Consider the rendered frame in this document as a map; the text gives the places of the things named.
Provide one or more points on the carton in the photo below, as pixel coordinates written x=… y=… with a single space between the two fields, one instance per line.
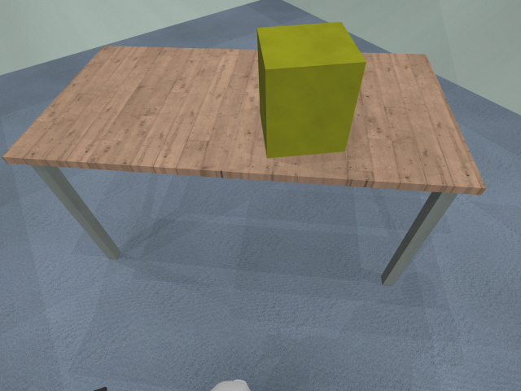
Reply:
x=309 y=81

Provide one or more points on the table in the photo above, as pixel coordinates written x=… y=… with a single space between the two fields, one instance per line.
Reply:
x=196 y=112

